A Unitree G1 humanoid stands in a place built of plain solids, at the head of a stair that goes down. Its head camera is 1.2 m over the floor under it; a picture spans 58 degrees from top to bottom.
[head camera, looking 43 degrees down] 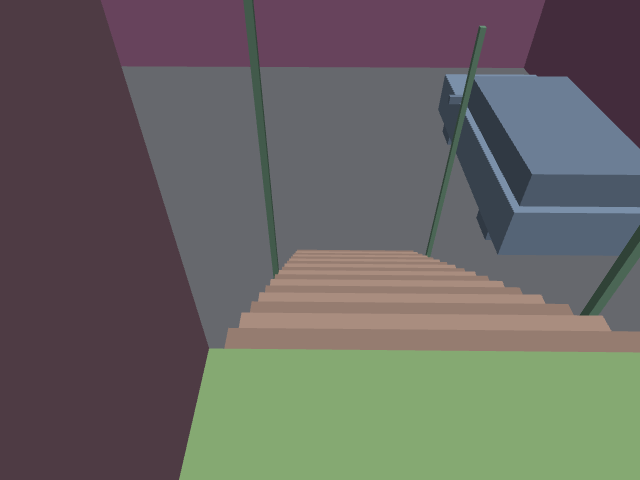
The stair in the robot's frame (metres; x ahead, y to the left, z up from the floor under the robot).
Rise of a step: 0.17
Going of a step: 0.20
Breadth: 1.60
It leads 1 degrees to the right of straight ahead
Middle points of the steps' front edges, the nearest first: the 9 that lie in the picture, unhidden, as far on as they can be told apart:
0.77 -0.45 0.00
0.98 -0.45 -0.17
1.18 -0.45 -0.35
1.39 -0.45 -0.52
1.59 -0.45 -0.69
1.80 -0.46 -0.87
2.00 -0.46 -1.04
2.21 -0.46 -1.22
2.41 -0.46 -1.39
